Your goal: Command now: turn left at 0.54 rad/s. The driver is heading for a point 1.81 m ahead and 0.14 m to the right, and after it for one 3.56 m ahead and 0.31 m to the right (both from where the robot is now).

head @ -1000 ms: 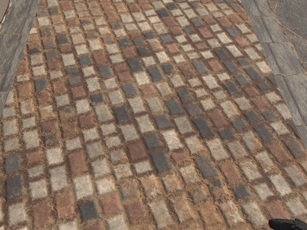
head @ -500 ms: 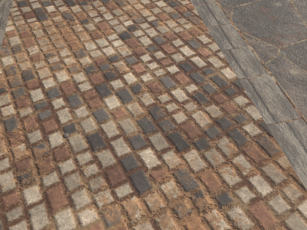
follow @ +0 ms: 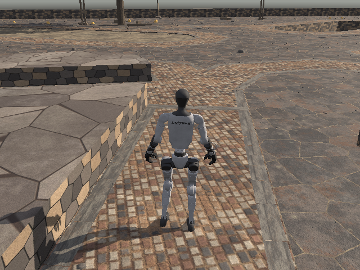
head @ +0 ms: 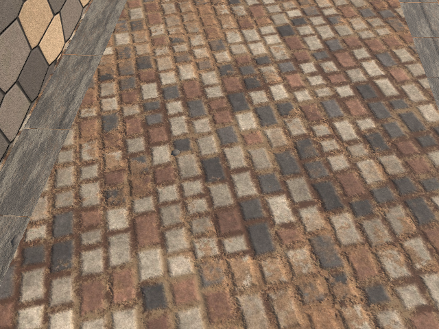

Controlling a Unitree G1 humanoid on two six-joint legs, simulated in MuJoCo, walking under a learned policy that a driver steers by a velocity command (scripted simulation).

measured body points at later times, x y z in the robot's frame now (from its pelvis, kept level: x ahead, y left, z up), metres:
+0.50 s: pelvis -0.01 +0.04 +0.00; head +0.00 +0.05 +0.45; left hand +0.07 +0.32 -0.12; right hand +0.19 -0.18 -0.09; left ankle -0.03 +0.15 -0.73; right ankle +0.01 -0.10 -0.73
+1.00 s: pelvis -0.02 -0.02 +0.01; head +0.03 -0.06 +0.45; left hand +0.16 +0.24 -0.07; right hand +0.12 -0.33 -0.11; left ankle -0.02 +0.14 -0.64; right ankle -0.01 -0.09 -0.73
